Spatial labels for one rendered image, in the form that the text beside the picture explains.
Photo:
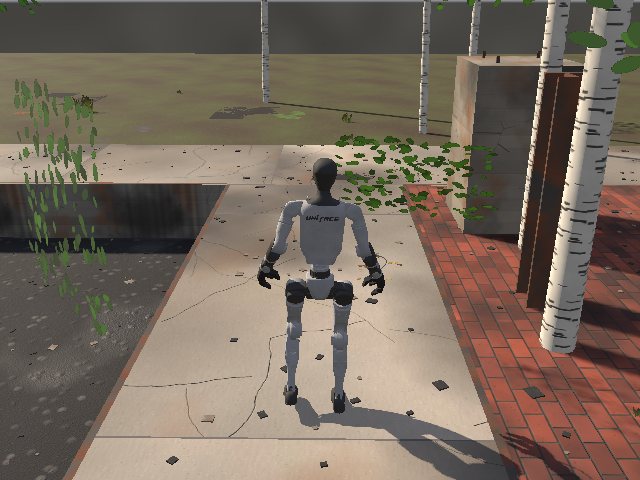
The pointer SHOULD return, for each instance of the right robot hand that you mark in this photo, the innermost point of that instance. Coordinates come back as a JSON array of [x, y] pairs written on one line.
[[380, 283]]

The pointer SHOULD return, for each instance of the right robot forearm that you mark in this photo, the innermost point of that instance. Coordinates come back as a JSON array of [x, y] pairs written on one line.
[[372, 264]]

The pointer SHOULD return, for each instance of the robot right upper arm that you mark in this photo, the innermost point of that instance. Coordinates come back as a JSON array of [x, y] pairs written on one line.
[[354, 213]]

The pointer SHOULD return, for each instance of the robot left thigh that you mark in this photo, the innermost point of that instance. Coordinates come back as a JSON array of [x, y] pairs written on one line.
[[295, 293]]

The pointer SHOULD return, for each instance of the robot left foot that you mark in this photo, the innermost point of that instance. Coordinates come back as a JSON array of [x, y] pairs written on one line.
[[290, 397]]

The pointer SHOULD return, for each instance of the left robot hand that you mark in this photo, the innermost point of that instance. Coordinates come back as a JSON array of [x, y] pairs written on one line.
[[261, 277]]

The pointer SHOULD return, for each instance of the robot left upper arm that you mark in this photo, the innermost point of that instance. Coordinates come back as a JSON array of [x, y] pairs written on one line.
[[290, 210]]

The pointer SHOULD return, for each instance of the left robot forearm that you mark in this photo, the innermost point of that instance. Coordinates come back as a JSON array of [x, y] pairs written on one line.
[[269, 259]]

